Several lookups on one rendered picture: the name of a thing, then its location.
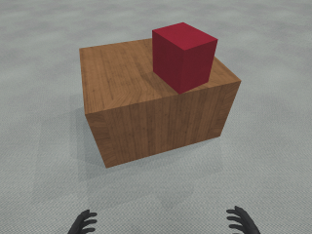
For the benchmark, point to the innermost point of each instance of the carton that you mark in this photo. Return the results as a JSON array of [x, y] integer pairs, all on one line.
[[182, 56]]

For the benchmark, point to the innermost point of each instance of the pedestal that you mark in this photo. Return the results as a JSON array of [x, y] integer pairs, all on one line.
[[134, 114]]

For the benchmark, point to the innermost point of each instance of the robot left hand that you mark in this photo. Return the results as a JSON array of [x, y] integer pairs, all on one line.
[[79, 223]]

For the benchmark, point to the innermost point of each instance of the robot right hand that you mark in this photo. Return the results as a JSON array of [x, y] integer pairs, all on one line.
[[247, 227]]

